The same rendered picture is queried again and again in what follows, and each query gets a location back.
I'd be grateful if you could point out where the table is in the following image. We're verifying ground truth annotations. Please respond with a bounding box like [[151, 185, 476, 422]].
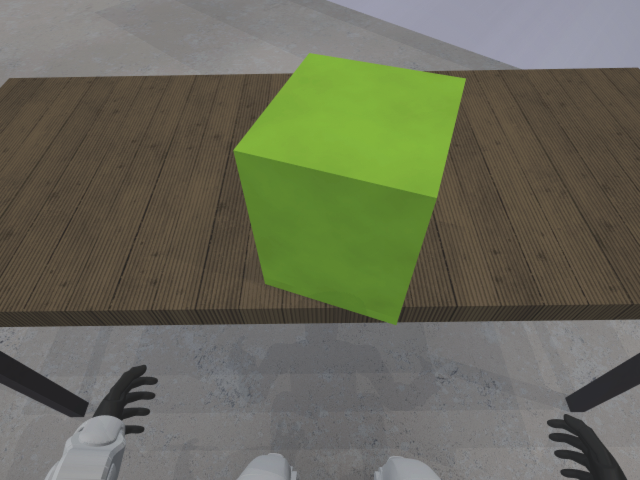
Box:
[[0, 68, 640, 417]]

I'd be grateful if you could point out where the left robot thigh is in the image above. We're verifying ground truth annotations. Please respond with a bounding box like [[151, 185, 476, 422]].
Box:
[[236, 455, 297, 480]]

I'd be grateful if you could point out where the right robot hand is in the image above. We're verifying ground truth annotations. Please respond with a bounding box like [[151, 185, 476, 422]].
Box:
[[547, 414, 627, 480]]

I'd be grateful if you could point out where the right robot thigh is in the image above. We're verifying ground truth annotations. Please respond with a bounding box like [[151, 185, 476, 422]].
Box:
[[374, 458, 441, 480]]

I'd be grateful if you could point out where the robot thigh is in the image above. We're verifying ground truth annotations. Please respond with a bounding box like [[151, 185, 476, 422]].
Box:
[[236, 455, 297, 480], [374, 458, 441, 480]]

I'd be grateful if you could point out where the robot left forearm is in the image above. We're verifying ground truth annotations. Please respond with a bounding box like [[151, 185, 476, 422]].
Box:
[[45, 415, 126, 480]]

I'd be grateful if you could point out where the carton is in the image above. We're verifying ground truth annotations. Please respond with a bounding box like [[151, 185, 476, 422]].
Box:
[[233, 53, 466, 325]]

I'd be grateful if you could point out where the left robot hand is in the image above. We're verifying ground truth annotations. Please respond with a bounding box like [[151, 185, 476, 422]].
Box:
[[92, 365, 158, 435]]

